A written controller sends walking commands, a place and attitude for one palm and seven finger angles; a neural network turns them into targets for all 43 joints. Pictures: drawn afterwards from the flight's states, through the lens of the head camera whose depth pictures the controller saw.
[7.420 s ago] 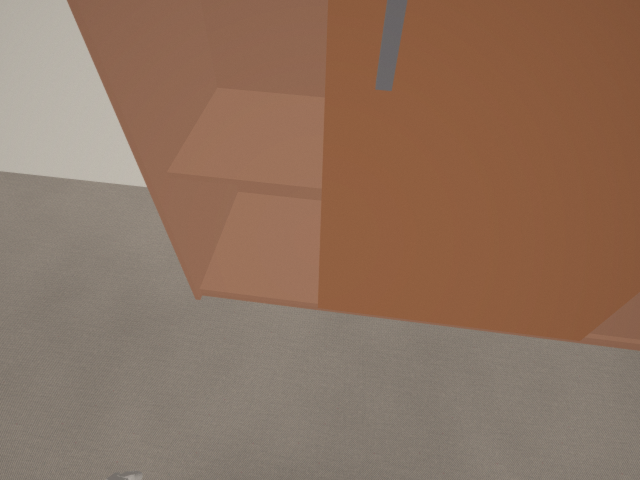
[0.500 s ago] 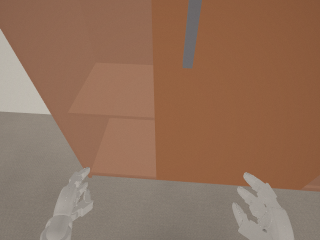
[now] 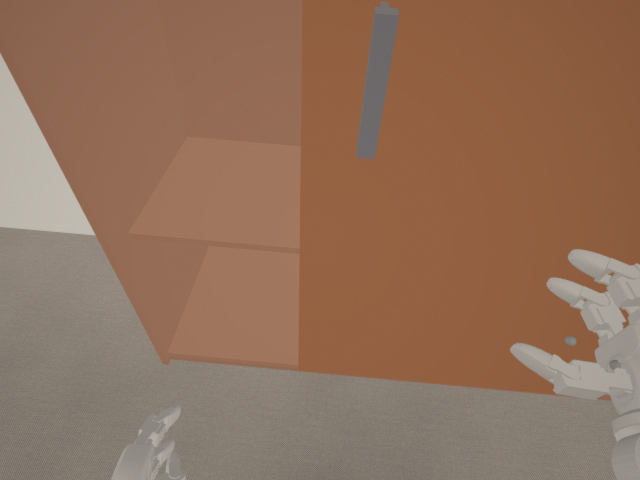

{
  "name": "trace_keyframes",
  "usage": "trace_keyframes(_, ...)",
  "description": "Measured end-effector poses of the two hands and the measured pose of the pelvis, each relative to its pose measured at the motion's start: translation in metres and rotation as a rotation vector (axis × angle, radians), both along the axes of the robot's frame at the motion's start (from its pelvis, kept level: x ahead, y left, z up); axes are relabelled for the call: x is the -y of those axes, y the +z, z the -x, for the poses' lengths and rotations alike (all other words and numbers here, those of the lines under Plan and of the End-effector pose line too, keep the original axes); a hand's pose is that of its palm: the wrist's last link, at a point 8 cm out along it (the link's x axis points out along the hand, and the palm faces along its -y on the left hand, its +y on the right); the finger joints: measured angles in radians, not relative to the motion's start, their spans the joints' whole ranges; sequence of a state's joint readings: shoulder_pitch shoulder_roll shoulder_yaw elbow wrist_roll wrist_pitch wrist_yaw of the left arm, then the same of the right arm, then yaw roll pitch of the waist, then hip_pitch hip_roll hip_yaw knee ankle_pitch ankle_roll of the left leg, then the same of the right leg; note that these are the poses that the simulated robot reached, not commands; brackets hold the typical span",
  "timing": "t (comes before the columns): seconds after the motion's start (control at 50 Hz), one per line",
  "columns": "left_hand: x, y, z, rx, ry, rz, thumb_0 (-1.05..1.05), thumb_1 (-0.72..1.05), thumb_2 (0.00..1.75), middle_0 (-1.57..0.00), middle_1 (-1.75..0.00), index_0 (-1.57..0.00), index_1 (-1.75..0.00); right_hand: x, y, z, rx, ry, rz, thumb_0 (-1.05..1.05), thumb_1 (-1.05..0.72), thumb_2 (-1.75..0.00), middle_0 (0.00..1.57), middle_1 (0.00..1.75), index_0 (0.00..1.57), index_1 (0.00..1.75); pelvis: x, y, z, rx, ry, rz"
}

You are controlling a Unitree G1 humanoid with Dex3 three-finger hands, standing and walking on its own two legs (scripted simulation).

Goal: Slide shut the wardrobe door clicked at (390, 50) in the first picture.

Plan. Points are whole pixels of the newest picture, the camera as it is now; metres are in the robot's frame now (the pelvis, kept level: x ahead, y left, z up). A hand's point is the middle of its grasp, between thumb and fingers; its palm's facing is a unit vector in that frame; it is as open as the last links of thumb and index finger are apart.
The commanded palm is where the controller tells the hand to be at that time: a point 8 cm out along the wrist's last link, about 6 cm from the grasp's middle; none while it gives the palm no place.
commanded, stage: raise the hand with hooked fingers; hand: right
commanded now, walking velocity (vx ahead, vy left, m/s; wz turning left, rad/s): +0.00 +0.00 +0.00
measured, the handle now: (374, 84) +0.56 -0.04 +0.25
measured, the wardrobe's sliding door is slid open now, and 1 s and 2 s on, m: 0.43 0.43 0.43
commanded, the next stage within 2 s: move the hooked fingers beside the handle in 1.14 s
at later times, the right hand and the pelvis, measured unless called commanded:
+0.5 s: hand out of the picture +0.27 -0.27 +0.23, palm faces +0.13 +0.98 -0.13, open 13.9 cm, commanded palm +0.23 -0.31 +0.25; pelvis +0.01 +0.01 +0.01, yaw -2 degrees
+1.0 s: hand out of the picture +0.28 -0.26 +0.27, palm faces +0.10 +0.98 -0.15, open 14.0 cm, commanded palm +0.25 -0.32 +0.28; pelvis +0.02 +0.01 +0.01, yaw -1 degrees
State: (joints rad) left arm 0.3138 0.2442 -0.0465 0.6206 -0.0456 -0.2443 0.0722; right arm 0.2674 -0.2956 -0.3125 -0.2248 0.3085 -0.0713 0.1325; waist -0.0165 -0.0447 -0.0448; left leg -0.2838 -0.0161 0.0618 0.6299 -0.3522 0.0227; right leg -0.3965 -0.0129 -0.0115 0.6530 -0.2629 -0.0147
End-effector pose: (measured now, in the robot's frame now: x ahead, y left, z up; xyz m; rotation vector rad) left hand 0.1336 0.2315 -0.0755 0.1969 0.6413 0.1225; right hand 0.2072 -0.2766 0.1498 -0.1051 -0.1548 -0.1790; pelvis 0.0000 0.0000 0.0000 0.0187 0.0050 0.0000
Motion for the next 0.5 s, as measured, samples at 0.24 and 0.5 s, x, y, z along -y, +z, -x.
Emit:
trace_keyframes(0.24, 0.004, 0.034, -0.059, 0.170, -0.031, -0.013, 0.01, 0.91, 0.89, -0.20, -0.30, -0.20, -0.30, 0.017, 0.034, -0.022, -0.053, 0.084, 0.013, -0.01, 0.31, -0.38, 0.29, 1.07, 0.29, 1.07, 0.000, 0.010, -0.006, 0.041, -0.016, 0.006)
trace_keyframes(0.5, 0.032, 0.042, -0.094, 0.198, -0.135, 0.057, 0.01, 0.90, 0.89, -0.20, -0.30, -0.21, -0.30, 0.042, 0.089, -0.031, -0.045, 0.048, 0.033, -0.01, 0.49, -0.31, 0.30, 1.19, 0.30, 1.19, -0.005, 0.014, -0.009, 0.066, -0.042, 0.008)
